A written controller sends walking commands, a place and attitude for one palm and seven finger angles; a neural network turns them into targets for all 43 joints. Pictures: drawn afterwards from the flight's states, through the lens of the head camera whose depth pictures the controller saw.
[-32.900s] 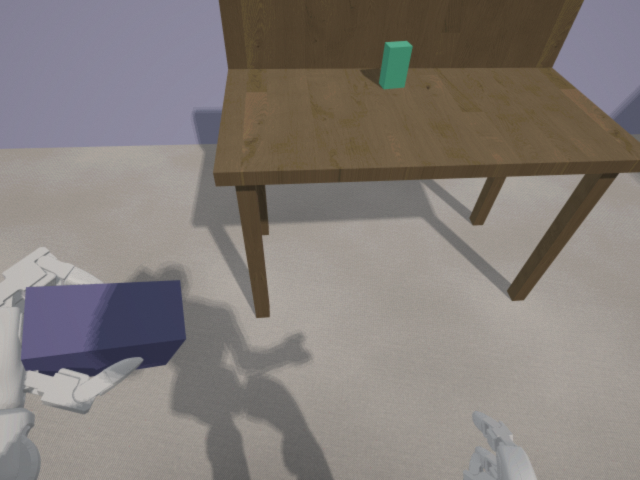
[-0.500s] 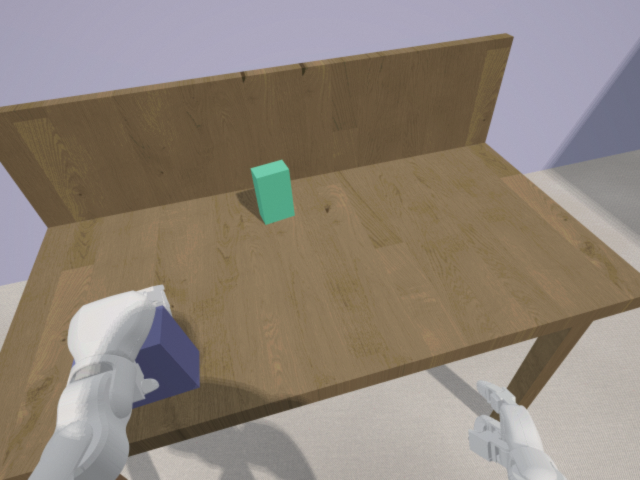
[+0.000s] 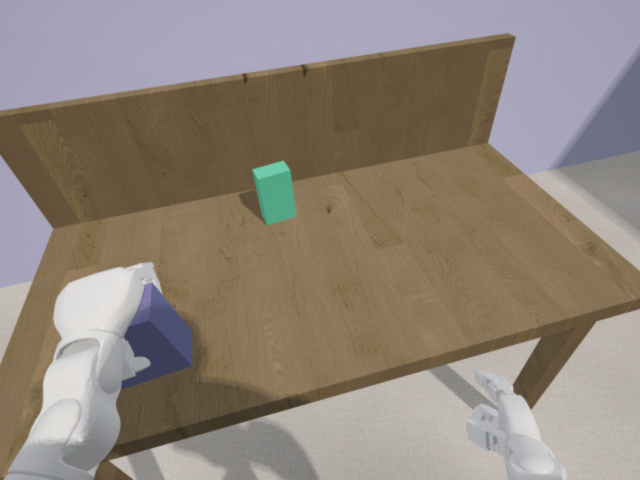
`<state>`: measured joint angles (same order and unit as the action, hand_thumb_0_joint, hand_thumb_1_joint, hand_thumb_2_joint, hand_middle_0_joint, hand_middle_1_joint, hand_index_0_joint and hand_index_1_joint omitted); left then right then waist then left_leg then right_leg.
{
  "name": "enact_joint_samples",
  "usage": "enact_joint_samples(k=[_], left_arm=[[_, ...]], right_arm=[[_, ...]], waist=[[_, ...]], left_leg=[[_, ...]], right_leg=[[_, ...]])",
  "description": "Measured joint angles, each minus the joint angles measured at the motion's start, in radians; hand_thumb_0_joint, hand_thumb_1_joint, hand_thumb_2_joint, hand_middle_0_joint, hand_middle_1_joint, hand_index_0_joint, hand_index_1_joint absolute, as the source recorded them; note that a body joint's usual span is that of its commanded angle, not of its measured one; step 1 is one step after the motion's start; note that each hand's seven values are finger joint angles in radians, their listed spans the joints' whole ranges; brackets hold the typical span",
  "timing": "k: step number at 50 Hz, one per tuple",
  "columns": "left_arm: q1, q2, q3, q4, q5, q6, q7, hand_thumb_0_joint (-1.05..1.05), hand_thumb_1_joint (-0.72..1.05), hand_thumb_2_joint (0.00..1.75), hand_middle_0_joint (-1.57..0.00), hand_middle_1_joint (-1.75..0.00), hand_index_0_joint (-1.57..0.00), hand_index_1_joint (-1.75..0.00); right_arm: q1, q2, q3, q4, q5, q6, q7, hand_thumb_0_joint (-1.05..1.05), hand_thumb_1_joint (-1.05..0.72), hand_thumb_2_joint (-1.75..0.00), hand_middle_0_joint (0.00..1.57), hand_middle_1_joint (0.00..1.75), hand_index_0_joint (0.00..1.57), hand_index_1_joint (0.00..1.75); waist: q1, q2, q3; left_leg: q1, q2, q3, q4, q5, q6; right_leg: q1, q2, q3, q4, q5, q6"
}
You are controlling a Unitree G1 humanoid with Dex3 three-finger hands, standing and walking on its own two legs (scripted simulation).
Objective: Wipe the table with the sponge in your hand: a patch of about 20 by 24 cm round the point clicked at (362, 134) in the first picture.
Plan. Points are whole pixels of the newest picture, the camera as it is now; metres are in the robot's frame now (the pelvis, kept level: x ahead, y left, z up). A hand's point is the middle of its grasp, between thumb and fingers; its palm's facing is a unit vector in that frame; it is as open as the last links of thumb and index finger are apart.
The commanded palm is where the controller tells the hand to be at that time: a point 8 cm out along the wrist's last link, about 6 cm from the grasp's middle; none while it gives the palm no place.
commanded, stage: lift the sponge slowly off the table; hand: left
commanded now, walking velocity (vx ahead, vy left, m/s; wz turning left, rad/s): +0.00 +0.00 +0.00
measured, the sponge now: (141, 346) +0.24 +0.29 +0.05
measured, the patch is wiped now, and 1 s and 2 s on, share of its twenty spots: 1.00 1.00 1.00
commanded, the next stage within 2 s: bring the sponge back beside the body in 0.18 s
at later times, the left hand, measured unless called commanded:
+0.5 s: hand (128, 329) +0.23 +0.28 +0.10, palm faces +0.06 -0.12 -0.99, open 9.6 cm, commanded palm +0.20 +0.28 +0.17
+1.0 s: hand (108, 347) +0.21 +0.29 +0.10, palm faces +0.06 -0.13 -0.99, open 9.6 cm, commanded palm +0.18 +0.28 +0.17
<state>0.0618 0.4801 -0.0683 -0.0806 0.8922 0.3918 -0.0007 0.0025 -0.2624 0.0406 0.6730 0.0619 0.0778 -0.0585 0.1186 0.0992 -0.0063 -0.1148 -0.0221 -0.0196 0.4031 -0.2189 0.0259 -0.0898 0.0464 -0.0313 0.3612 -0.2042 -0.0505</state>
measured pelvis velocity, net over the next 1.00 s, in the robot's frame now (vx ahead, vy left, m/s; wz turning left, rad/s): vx -0.01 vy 0.00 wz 0.00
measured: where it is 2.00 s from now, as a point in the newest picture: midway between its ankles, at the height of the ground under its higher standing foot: outside the picture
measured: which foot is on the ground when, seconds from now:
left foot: down 0.00-1.00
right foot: down 0.00-1.00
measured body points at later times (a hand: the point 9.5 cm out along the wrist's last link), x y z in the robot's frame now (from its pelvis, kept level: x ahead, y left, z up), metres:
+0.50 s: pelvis +0.00 +0.00 +0.00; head -0.02 -0.04 +0.45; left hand +0.22 +0.28 +0.15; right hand +0.25 -0.20 -0.07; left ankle +0.00 +0.10 -0.74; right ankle +0.00 -0.09 -0.74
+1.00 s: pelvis -0.01 +0.00 +0.00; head -0.03 -0.04 +0.45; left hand +0.20 +0.29 +0.15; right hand +0.25 -0.20 -0.07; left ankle +0.00 +0.10 -0.74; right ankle +0.00 -0.09 -0.74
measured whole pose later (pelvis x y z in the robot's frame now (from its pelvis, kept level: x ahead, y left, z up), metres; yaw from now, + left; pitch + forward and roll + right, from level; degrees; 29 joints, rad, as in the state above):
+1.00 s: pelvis -0.01 +0.00 +0.00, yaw +0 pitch -5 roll +0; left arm 0.19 0.51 -0.03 -0.23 0.86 0.41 -0.03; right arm 0.00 -0.27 0.05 0.65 0.06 0.09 -0.05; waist 0.13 0.10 0.00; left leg -0.11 -0.02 -0.02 0.42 -0.22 0.02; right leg -0.09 0.05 -0.03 0.38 -0.21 -0.05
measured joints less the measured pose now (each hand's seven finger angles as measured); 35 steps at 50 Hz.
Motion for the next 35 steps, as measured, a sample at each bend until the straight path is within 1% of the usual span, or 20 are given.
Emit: enact_joint_samples(k=[3,10,13,18,22,26,30,35], left_arm=[[0.003,0.000,0.004,-0.024,-0.002,0.006,-0.008,0.00,-0.47,1.08,-0.77,-1.39,-0.78,-1.39],[0.027,0.003,0.008,-0.066,-0.009,0.043,-0.022,0.00,-0.47,1.08,-0.77,-1.39,-0.78,-1.39],[0.041,0.009,0.013,-0.071,-0.012,0.053,-0.032,0.00,-0.47,1.08,-0.77,-1.39,-0.78,-1.39],[0.052,0.017,0.013,-0.077,-0.014,0.037,-0.039,0.00,-0.47,1.08,-0.77,-1.39,-0.78,-1.39],[0.052,0.010,0.005,-0.087,-0.009,0.016,-0.030,0.00,-0.47,1.08,-0.77,-1.39,-0.78,-1.39],[0.048,0.005,-0.002,-0.088,-0.004,0.010,-0.019,0.00,-0.47,1.08,-0.77,-1.39,-0.78,-1.39],[0.050,0.008,0.006,-0.092,-0.008,0.026,-0.014,0.00,-0.47,1.08,-0.77,-1.39,-0.78,-1.39],[0.065,0.011,0.014,-0.106,-0.015,0.052,-0.025,0.00,-0.46,1.08,-0.77,-1.39,-0.78,-1.39]], right_arm=[[-0.004,0.003,0.003,-0.004,-0.001,0.003,0.006,0.01,-0.91,-0.90,0.20,0.30,0.20,0.30],[-0.007,-0.001,0.009,-0.011,0.000,0.024,0.021,0.01,-0.91,-0.90,0.20,0.30,0.20,0.30],[-0.007,-0.006,0.010,-0.014,0.001,0.030,0.021,0.01,-0.91,-0.90,0.20,0.30,0.20,0.30],[0.002,-0.012,0.006,-0.016,0.001,0.023,0.011,0.01,-0.91,-0.90,0.20,0.30,0.20,0.30],[0.006,-0.010,0.002,-0.012,-0.001,0.012,0.007,0.01,-0.91,-0.90,0.20,0.30,0.20,0.30],[0.003,-0.003,0.004,-0.006,-0.002,0.009,0.008,0.01,-0.91,-0.90,0.20,0.30,0.20,0.30],[-0.002,0.005,0.008,-0.006,-0.002,0.014,0.015,0.01,-0.91,-0.90,0.20,0.30,0.20,0.30],[-0.006,0.002,0.012,-0.012,0.000,0.019,0.020,0.01,-0.91,-0.90,0.20,0.30,0.20,0.30]], waist=[[-0.003,0.003,-0.005],[-0.007,0.007,-0.013],[-0.006,0.006,-0.010],[0.000,0.003,-0.001],[0.005,0.003,0.005],[0.005,0.003,0.004],[0.001,0.004,-0.002],[-0.002,0.008,-0.005]], left_leg=[[0.001,0.000,0.004,-0.005,0.001,0.000],[0.001,0.000,0.011,-0.006,-0.001,0.000],[-0.002,0.001,0.012,-0.001,-0.004,0.000],[-0.003,0.001,0.006,0.009,-0.007,0.000],[0.001,0.001,0.003,0.008,-0.005,0.000],[0.003,0.000,0.004,0.002,-0.001,0.000],[0.003,0.001,0.008,-0.001,0.001,-0.001],[0.000,0.001,0.009,0.002,0.000,-0.001]], right_leg=[[-0.002,0.000,0.004,0.000,0.000,0.000],[-0.009,-0.001,0.011,0.009,-0.005,0.001],[-0.012,0.001,0.012,0.014,-0.007,0.001],[-0.008,0.001,0.006,0.015,-0.008,0.000],[-0.002,0.001,0.004,0.012,-0.006,0.000],[-0.002,0.000,0.006,0.009,-0.003,0.000],[-0.005,0.001,0.009,0.010,-0.002,0.000],[-0.009,0.001,0.010,0.015,-0.003,0.000]])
